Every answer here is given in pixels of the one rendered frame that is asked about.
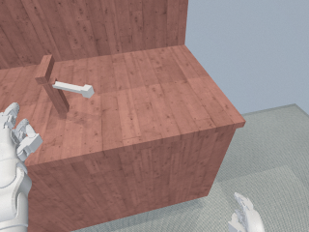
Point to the tap lever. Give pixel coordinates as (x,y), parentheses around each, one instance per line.
(87,90)

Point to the robot right hand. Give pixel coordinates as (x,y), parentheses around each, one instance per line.
(249,218)

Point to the robot left hand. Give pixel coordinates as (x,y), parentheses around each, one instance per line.
(14,144)

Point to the robot left forearm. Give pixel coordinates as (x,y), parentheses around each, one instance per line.
(15,185)

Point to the counter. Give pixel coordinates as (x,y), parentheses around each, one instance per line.
(153,134)

